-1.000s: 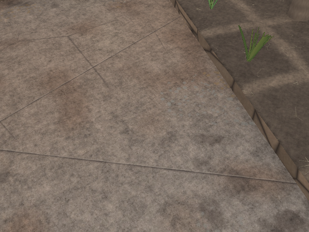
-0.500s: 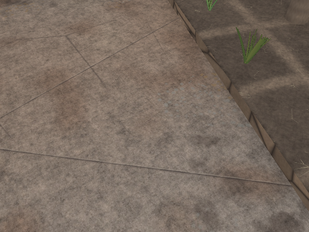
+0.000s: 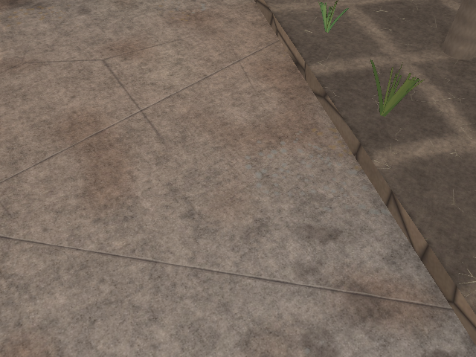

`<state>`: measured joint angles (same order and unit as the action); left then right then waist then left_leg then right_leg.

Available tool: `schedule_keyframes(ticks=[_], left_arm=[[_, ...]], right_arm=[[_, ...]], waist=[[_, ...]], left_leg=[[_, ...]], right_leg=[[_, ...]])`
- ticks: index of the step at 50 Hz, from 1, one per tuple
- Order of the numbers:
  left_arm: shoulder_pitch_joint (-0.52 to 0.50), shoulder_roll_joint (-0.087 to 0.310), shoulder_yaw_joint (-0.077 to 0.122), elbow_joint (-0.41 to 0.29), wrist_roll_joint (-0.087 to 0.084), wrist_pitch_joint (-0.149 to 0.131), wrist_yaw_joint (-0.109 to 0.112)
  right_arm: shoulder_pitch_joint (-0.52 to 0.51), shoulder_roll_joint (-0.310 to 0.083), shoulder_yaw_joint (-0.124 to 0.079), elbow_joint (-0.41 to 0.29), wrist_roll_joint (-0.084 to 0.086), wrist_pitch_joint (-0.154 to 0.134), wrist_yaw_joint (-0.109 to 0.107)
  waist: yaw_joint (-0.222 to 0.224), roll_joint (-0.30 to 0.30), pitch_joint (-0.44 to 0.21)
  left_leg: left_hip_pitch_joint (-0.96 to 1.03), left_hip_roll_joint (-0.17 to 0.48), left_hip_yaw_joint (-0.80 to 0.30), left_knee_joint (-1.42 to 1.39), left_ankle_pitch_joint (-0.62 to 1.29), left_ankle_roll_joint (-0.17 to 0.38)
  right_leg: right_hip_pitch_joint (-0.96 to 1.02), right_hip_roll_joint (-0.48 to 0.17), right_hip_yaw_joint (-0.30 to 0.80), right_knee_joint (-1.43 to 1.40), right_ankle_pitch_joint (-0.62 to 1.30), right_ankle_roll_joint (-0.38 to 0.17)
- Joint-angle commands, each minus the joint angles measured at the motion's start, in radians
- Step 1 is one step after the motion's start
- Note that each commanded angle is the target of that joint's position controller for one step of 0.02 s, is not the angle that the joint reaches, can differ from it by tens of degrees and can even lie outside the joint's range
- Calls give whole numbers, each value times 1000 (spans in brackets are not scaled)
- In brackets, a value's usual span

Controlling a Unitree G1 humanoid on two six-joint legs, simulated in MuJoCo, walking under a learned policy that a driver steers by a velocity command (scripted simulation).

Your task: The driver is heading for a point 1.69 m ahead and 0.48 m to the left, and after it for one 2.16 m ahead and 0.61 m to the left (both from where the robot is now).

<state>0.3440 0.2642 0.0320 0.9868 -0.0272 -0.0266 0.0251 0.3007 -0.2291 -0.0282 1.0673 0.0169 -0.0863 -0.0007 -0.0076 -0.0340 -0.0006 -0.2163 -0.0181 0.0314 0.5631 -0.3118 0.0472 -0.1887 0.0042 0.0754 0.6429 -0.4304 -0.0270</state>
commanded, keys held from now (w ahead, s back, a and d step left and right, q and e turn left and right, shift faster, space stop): w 0.38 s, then w+q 0.62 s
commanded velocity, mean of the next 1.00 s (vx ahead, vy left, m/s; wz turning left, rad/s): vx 0.46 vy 0.00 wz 0.24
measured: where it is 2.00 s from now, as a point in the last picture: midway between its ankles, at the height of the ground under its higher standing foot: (159, 222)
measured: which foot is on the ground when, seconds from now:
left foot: down 0.00-0.44, up 0.46-0.96, down 0.98-1.00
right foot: up 0.00-0.42, down 0.44-1.00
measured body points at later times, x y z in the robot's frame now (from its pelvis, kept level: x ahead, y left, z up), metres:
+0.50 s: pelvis +0.24 -0.04 -0.01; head +0.27 -0.04 +0.44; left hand +0.45 +0.20 -0.10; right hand +0.16 -0.29 -0.15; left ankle +0.02 +0.10 -0.66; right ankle +0.34 -0.13 -0.73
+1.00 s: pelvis +0.51 +0.03 -0.02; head +0.55 +0.06 +0.43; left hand +0.43 +0.30 -0.16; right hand +0.77 -0.14 -0.10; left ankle +0.61 +0.14 -0.73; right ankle +0.35 -0.13 -0.71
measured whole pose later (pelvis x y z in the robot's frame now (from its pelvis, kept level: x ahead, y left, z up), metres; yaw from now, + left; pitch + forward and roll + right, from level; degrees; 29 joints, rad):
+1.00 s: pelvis +0.51 +0.03 -0.02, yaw +17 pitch +1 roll -2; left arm 0.32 0.28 0.06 0.97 -0.01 -0.04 0.02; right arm 0.06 -0.25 -0.06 0.72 0.03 -0.05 0.05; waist 0.04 0.01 0.06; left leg -0.52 0.01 0.07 0.62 -0.11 0.12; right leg 0.05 -0.08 -0.28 0.57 -0.46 0.03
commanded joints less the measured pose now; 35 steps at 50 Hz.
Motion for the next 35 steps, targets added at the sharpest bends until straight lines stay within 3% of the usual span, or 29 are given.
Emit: schedule_keyframes(ticks=[1,2,3,5,6,8,11,15,18,20,21,22,23,24,25,26,27,29,32,35], left_arm=[[-154,85,12,-142,-19,-56,0],[-132,89,14,-127,-26,-67,-12],[-123,87,17,-111,-18,-75,-18],[-178,106,32,-120,2,-83,-28],[-188,89,31,-122,5,-83,-36],[-234,49,22,-139,7,-75,-45],[-376,11,3,-198,5,-72,-49],[-477,28,-3,-241,-5,-73,-62],[-473,66,8,-257,-5,-81,-73],[-341,121,37,-228,-3,-82,-67],[-170,160,61,-178,-7,-78,-57],[24,220,80,-138,5,-73,-43],[99,284,91,-109,21,-69,-50],[66,176,63,-109,19,-73,-52],[-43,135,49,-121,17,-80,-49],[-129,108,41,-133,18,-87,-51],[-173,78,35,-129,24,-95,-56],[-201,45,31,-110,39,-104,-60],[-186,72,38,-81,36,-115,-52],[-157,105,47,-68,43,-111,-31]], right_arm=[[244,-204,-35,34,-18,-31,18],[173,-147,-21,3,-11,-38,17],[137,-136,-18,-14,-8,-40,20],[142,-90,-2,-21,-10,-29,20],[176,-77,3,-14,-15,-22,17],[216,-91,3,-11,-18,-9,4],[211,-128,0,-29,-22,3,-14],[250,-153,-10,-23,-8,3,-21],[231,-165,-23,-27,-1,9,-24],[204,-183,-32,-42,-10,22,-22],[186,-174,-28,-54,-17,30,-19],[177,-147,-14,-85,-31,30,-16],[334,32,31,-91,-22,13,-4],[262,-80,5,-81,12,-10,-3],[153,-146,-20,-124,43,-22,-6],[103,-144,-22,-134,43,-24,-16],[85,-126,-29,-133,30,-16,-24],[132,-78,-34,-123,24,15,-23],[84,-65,-42,-163,17,47,-25],[-22,-80,-48,-219,9,45,-17]], waist=[[-76,232,108],[-46,165,159],[-34,142,152],[-41,131,132],[-47,145,109],[-56,134,94],[-76,116,128],[-82,137,168],[-33,136,143],[51,164,28],[137,158,-75],[205,88,-216],[112,-211,-410],[145,-140,-343],[113,-111,-150],[76,-29,-68],[46,-5,-17],[-7,-49,-1],[-24,-43,56],[-9,-11,84]], left_leg=[[306,420,-759,-428,-281,228],[283,378,-638,-424,-245,200],[291,329,-527,-427,-170,161],[312,261,-352,-429,98,109],[321,236,-291,-424,220,104],[322,218,-219,-421,378,115],[223,197,-157,-459,387,119],[199,227,-132,-489,371,128],[296,269,-114,-421,543,106],[318,265,-99,-238,908,83],[259,223,-81,-45,975,59],[26,175,-75,246,706,35],[-329,-27,-68,625,-117,-25],[-414,-10,-199,763,-241,-8],[-478,41,-177,787,-161,7],[-434,96,-154,748,-65,9],[-387,125,-147,699,-11,5],[-285,161,-152,645,36,6],[-346,177,-145,592,83,-2],[-457,178,-161,456,223,-21]], right_leg=[[-583,13,32,447,-124,-18],[-620,-33,45,495,-18,-36],[-628,-64,21,485,73,-46],[-614,-103,-17,416,196,-40],[-594,-103,-43,392,229,-28],[-591,-98,-80,324,274,2],[-521,-72,-114,107,371,32],[-427,-43,-124,-58,454,19],[-377,-33,-105,-118,425,-27],[-169,20,-131,-108,376,-66],[49,34,-135,-124,382,-94],[379,-135,52,-94,322,-151],[695,-416,557,-224,61,-315],[592,-405,671,-364,-36,-283],[419,-379,492,-390,18,-226],[260,-344,349,-417,146,-198],[140,-304,232,-447,245,-175],[26,-248,88,-498,297,-150],[-33,-248,-17,-553,343,-169],[12,-251,-84,-572,382,-173]])
Keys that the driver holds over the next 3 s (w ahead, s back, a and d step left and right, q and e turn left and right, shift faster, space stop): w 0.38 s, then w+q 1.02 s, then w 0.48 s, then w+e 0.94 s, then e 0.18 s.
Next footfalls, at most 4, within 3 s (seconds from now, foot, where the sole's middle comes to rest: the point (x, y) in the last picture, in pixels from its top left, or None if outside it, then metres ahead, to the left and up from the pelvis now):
0.44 right None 0.38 -0.13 -0.77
0.98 left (183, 319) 0.64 0.16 -0.77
1.48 right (206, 224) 0.99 0.10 -0.77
2.00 left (102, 206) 1.06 0.47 -0.77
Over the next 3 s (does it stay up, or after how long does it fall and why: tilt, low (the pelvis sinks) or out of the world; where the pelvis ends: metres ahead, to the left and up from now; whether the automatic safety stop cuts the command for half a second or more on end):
stays up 1.49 0.49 -0.01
